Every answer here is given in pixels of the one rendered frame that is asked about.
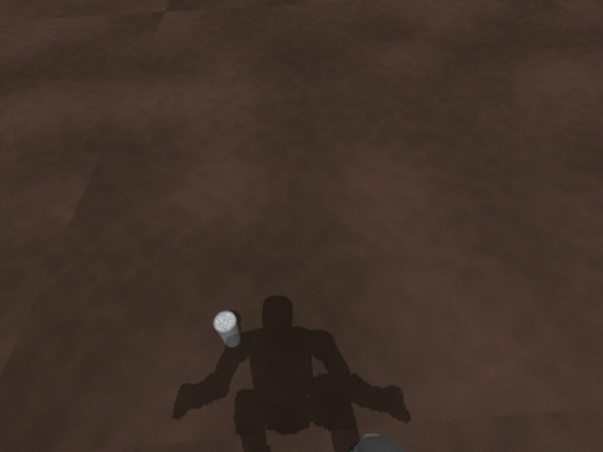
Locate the cup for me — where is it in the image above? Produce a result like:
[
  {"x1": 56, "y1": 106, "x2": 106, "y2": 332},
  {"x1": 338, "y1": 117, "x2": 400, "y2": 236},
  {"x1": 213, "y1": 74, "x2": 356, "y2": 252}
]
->
[{"x1": 213, "y1": 311, "x2": 240, "y2": 347}]

